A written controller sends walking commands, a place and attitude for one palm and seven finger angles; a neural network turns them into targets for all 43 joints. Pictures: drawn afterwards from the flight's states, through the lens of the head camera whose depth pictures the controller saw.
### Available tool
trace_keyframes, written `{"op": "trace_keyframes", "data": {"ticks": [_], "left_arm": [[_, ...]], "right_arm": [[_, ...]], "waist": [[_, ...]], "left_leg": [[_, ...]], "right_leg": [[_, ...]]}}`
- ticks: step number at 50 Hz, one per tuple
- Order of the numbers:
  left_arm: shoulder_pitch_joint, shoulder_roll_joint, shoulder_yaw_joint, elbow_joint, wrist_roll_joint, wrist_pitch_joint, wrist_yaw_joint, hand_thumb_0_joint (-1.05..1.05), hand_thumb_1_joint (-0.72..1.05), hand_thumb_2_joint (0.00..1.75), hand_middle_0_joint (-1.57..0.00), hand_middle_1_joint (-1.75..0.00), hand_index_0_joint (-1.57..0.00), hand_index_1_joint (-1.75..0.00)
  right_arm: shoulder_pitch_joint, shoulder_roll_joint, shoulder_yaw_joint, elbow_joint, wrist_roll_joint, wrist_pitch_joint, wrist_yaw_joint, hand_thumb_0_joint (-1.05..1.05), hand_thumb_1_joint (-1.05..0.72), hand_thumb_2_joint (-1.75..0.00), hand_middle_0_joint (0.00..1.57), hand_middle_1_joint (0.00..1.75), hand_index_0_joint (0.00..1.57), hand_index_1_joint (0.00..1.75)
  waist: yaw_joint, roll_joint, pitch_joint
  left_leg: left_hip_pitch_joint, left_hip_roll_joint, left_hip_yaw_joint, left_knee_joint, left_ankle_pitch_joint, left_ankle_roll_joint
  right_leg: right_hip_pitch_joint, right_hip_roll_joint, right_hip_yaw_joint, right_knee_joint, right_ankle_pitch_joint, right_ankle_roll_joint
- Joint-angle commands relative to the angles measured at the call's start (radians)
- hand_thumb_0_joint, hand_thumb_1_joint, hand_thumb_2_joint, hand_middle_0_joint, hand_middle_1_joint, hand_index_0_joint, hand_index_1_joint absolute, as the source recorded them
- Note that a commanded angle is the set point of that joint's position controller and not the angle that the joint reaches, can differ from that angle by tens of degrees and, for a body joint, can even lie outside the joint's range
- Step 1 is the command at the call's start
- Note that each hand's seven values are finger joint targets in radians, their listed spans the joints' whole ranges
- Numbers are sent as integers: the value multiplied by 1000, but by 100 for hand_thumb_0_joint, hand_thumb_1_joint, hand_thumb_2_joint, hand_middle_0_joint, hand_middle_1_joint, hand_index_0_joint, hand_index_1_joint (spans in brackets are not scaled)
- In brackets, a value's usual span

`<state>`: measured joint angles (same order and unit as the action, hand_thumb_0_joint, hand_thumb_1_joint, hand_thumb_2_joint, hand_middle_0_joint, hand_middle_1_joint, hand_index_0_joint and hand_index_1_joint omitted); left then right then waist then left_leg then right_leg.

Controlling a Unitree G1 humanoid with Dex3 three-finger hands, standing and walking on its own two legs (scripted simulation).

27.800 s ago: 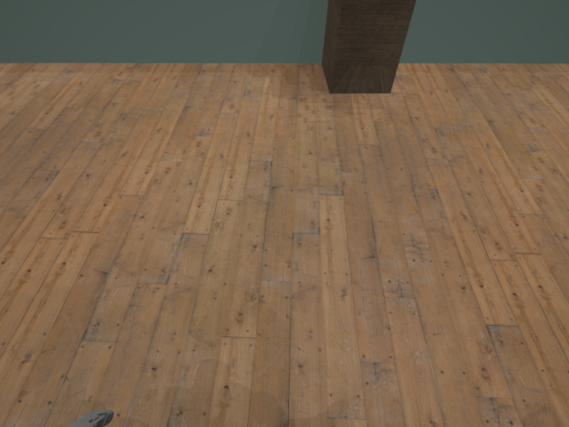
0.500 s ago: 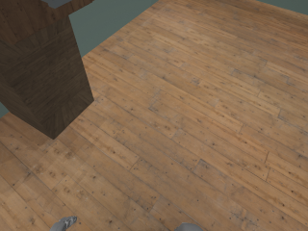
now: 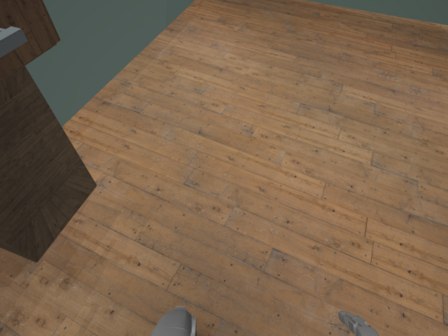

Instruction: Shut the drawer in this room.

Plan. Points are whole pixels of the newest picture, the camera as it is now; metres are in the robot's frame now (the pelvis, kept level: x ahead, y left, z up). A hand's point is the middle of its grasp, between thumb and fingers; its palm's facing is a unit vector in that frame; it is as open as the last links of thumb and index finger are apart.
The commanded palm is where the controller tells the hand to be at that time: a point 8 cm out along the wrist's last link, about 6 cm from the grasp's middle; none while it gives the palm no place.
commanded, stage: walk to a spot facing it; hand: left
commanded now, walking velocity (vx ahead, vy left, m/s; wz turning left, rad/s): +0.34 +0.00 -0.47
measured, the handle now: out of the picture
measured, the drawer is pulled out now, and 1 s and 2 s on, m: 0.24 0.24 0.24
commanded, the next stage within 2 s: turn to face it in 1.36 s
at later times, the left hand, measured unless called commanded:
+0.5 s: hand (184, 226) +0.37 +0.14 -0.15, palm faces -0.32 -0.93 -0.19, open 7.4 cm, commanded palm none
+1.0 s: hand (200, 211) +0.43 +0.11 -0.18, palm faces -0.24 -0.95 -0.19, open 7.3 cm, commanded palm none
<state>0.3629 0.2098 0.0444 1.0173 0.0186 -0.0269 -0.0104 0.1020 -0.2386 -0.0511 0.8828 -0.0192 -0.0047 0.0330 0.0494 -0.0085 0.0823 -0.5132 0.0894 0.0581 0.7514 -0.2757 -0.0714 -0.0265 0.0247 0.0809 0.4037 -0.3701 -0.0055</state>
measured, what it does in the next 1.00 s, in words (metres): walks ahead, turning right: left foot, then right foot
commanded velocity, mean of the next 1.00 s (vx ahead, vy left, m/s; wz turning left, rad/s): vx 0.37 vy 0.00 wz -0.23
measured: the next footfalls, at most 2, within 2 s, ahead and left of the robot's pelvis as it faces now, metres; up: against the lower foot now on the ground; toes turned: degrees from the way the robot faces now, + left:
left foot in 0.04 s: +0.16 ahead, +0.13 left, +0.00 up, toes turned +4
right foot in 0.58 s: +0.30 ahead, -0.17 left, +0.00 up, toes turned -26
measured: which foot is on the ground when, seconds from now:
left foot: up 0.00-0.02, down 0.04-0.58, up 0.60-1.00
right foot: down 0.00-0.06, up 0.08-0.56, down 0.58-1.00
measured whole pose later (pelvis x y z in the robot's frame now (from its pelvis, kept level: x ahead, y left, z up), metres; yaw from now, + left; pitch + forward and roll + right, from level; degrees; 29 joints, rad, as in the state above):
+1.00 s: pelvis +0.38 -0.08 +0.00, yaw -18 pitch -1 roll -3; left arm 0.31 0.21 0.05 1.09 0.02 -0.06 0.00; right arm 0.12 -0.18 -0.05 0.97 -0.02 -0.03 0.04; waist 0.03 0.00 0.05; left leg -0.45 0.12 0.11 0.66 -0.22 -0.03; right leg -0.04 0.02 -0.13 0.40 -0.34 -0.01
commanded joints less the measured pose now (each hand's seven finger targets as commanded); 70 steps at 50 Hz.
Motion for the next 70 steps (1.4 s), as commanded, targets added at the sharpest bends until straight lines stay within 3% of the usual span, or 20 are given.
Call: {"op": "trace_keyframes", "data": {"ticks": [1,2,3,5,11,24,27,28,29,30,32,36,47,50,51,52,53,55,60,70], "left_arm": [[-107,182,53,-79,-5,-30,10,0,90,90,-20,-30,-20,-30],[-55,112,46,-91,-20,-23,-1,0,90,90,-20,-30,-20,-30],[-61,95,36,-111,-18,-29,-6,0,90,90,-20,-30,-20,-30],[-121,107,38,-102,-2,-16,-15,0,90,90,-20,-30,-20,-30],[-86,43,43,-82,11,36,-35,0,90,90,-20,-30,-20,-30],[-368,12,23,-169,11,13,-33,0,90,90,-20,-30,-20,-30],[-98,77,39,-76,16,-14,-20,0,90,90,-20,-30,-20,-30],[52,187,64,-27,18,-29,-7,0,90,90,-20,-30,-20,-30],[161,286,83,9,-1,-32,6,0,90,90,-20,-30,-20,-30],[133,279,88,11,-15,-29,17,0,90,90,-20,-30,-20,-30],[-17,192,57,-20,-15,-29,21,0,90,90,-20,-30,-20,-30],[-144,107,30,-31,0,-45,22,0,90,90,-20,-30,-20,-30],[-58,140,31,25,3,-61,20,0,90,90,-20,-30,-20,-30],[-64,133,28,38,-1,-54,18,0,90,90,-20,-30,-20,-30],[-56,98,24,22,-4,-52,13,0,90,90,-20,-30,-20,-30],[-31,44,11,-2,-13,-53,2,0,90,90,-20,-30,-20,-30],[-72,74,14,-11,-4,-48,10,0,90,90,-20,-30,-20,-30],[-147,72,20,-5,-1,-41,-4,0,90,90,-20,-30,-20,-30],[-49,-1,22,28,12,8,-10,0,90,90,-20,-30,-20,-30],[-294,-27,25,-88,7,23,-26,0,90,90,-20,-30,-20,-30]], "right_arm": [[244,-156,-43,-2,-5,-57,-36,0,-90,-90,20,30,20,30],[391,-283,-74,32,-25,-66,-45,0,-90,-90,20,30,20,30],[435,-305,-66,37,-16,-53,-45,0,-90,-90,20,30,20,30],[251,-211,-46,-8,-7,-53,-44,0,-90,-90,20,30,20,30],[186,-80,-23,25,-4,-80,-50,0,-90,-90,20,30,20,30],[362,-87,-39,144,-16,-70,-40,0,-90,-90,20,30,20,30],[345,-95,-36,150,-5,-64,-37,0,-90,-90,20,30,20,30],[348,-52,-25,133,10,-66,-25,0,-90,-90,20,30,20,30],[308,-8,-10,83,18,-64,-29,0,-90,-90,20,30,20,30],[237,-41,-17,74,21,-57,-36,0,-90,-90,20,30,20,30],[175,-29,-22,91,8,-52,-34,0,-90,-90,20,30,20,30],[286,16,-18,145,-10,-13,-26,0,-90,-90,20,30,20,30],[11,3,-15,38,-3,-42,6,0,-90,-90,20,30,20,30],[165,-43,-27,88,-10,-55,-7,0,-90,-90,20,30,20,30],[323,-123,-46,127,-21,-64,-18,0,-90,-90,20,30,20,30],[435,-234,-70,151,-27,-65,-25,0,-90,-90,20,30,20,30],[426,-212,-64,162,-17,-54,-37,0,-90,-90,20,30,20,30],[284,-119,-40,116,-7,-58,-39,0,-90,-90,20,30,20,30],[233,-36,-20,130,-1,-85,-49,0,-90,-90,20,30,20,30],[373,-32,-32,190,-7,-78,-55,0,-90,-90,20,30,20,30]], "waist": [[-167,7,-165],[-206,306,-304],[-198,329,-294],[-137,218,-110],[-32,144,-11],[-100,145,8],[33,68,-164],[96,-115,-283],[105,-263,-356],[103,-212,-361],[43,-21,-167],[-75,-102,-62],[-29,-70,5],[-112,21,-48],[-173,166,-144],[-187,398,-215],[-191,315,-225],[-135,118,-61],[-44,102,-19],[-95,128,51]], "left_leg": [[570,-8,-9,-260,83,37],[803,305,-377,-316,40,131],[763,441,-562,-450,-30,210],[468,405,-487,-554,-348,215],[270,252,-67,-591,-60,169],[494,274,138,-467,388,167],[426,206,218,-83,654,100],[149,147,245,193,352,57],[-118,-8,177,480,-325,12],[-152,17,24,589,-305,31],[-178,82,-24,594,-131,36],[-15,92,9,398,-25,16],[43,40,44,-88,52,45],[369,-10,72,-231,81,69],[584,115,-96,-315,27,120],[748,371,-439,-439,45,220],[706,412,-505,-503,-60,249],[487,360,-370,-550,-132,233],[354,240,-46,-593,73,171],[510,253,146,-523,416,183]], "right_leg": [[-272,-120,111,246,422,-85],[-489,22,-31,581,17,-24],[-596,33,-29,794,-230,-19],[-638,-76,-33,941,-109,-21],[-584,-146,-69,843,145,17],[-503,-104,-210,263,151,-4],[-55,-25,-265,83,210,-51],[259,-230,-33,65,249,-112],[427,-474,355,20,546,-231],[368,-482,367,-15,620,-249],[132,-395,208,-40,471,-210],[-207,-284,9,-170,264,-146],[-81,-305,-2,-181,260,-153],[-188,-241,-73,62,395,-105],[-316,-151,-139,324,317,-57],[-554,-24,-211,646,-157,-9],[-612,-46,-95,810,-199,-20],[-650,-132,-64,879,-28,-20],[-575,-151,-78,805,147,13],[-651,-146,-189,423,216,29]]}}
